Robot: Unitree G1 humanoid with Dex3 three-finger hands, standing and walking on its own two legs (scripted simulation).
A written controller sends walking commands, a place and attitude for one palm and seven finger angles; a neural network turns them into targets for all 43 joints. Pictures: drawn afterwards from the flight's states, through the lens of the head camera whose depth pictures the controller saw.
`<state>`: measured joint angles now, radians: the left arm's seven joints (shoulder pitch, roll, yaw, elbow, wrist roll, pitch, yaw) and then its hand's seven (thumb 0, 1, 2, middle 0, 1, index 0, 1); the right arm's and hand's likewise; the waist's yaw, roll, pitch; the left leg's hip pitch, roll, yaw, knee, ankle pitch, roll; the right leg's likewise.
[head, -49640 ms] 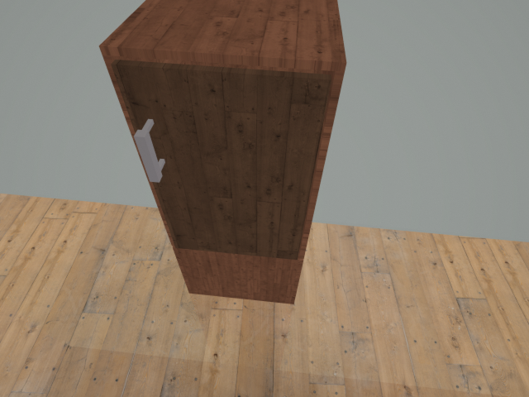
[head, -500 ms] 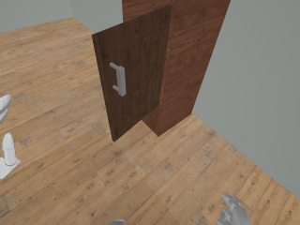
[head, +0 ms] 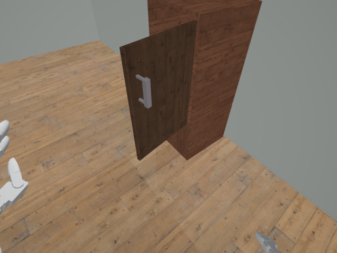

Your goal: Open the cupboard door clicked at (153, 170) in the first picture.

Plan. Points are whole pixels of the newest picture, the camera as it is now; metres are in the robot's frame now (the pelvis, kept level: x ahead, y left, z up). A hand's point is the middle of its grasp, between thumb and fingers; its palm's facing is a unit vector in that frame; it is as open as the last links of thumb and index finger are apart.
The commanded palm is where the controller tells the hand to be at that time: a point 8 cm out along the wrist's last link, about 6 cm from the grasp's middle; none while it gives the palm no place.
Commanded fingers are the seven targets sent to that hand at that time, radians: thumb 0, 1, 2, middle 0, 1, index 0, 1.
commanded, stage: stop stepping back and stand still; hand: left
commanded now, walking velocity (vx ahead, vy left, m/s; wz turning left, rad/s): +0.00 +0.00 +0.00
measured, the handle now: (143, 91) +0.66 +0.14 +0.03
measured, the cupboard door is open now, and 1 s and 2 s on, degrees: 99 99 99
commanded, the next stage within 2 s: let the arm hang, fingers relaxed in 0.24 s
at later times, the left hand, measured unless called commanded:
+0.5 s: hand (67, 239) +0.17 +0.26 -0.06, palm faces +0.08 -0.90 -0.42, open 7.4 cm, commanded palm none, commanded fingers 0.00 0.90 0.90 -0.20 -0.30 -0.20 -0.30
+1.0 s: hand out of the picture -0.06 +0.21 -0.16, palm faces +0.06 -0.96 -0.27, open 7.4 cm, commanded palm none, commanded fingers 0.00 0.90 0.90 -0.20 -0.30 -0.20 -0.30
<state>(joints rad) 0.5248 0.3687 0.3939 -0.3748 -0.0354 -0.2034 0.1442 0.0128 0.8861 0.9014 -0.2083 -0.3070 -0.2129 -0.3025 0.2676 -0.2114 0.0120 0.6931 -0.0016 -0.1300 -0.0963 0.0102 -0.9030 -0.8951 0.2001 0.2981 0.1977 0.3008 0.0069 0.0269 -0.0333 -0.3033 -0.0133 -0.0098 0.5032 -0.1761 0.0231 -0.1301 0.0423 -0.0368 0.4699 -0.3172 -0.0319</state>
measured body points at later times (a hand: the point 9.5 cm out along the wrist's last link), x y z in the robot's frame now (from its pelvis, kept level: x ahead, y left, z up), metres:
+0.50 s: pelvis -0.01 +0.01 -0.01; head -0.01 -0.02 +0.44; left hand +0.16 +0.31 -0.03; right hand +0.14 -0.26 -0.12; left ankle +0.06 +0.10 -0.74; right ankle -0.04 -0.10 -0.74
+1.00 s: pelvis -0.01 -0.01 +0.00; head +0.01 -0.01 +0.45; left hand -0.06 +0.26 -0.14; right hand +0.01 -0.25 -0.16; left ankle +0.06 +0.10 -0.74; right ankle -0.04 -0.10 -0.74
